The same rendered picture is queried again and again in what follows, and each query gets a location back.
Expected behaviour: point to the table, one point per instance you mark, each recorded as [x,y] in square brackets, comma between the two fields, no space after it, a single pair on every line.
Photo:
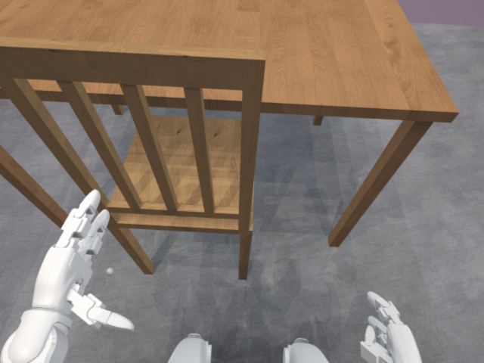
[345,58]

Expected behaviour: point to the robot left hand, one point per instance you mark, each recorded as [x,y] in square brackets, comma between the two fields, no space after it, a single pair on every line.
[70,259]

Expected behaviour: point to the right robot thigh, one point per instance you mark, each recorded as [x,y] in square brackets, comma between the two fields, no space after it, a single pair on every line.
[303,353]

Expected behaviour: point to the robot left forearm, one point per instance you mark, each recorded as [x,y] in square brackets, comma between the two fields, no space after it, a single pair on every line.
[40,338]

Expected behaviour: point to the left robot thigh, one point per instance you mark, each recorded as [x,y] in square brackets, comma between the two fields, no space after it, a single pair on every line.
[192,350]

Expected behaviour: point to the robot thigh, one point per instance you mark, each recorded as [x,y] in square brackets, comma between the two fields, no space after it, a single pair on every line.
[192,350]
[303,353]

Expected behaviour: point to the robot right hand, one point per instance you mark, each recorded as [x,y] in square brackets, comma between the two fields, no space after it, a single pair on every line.
[397,343]

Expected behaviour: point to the chair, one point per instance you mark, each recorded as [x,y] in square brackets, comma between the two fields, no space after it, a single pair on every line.
[181,173]

